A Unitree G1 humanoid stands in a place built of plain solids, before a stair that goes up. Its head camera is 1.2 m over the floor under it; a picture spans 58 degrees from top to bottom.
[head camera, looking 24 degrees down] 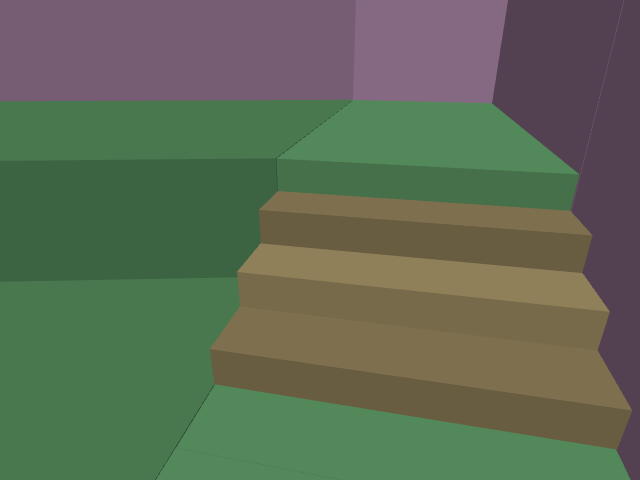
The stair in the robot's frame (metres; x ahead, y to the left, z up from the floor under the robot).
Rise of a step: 0.17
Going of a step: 0.30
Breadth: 1.41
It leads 12 degrees to the right of straight ahead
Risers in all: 4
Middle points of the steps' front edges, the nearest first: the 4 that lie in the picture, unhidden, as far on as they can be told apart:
1.16 -0.28 0.17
1.45 -0.34 0.34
1.74 -0.40 0.51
2.03 -0.47 0.68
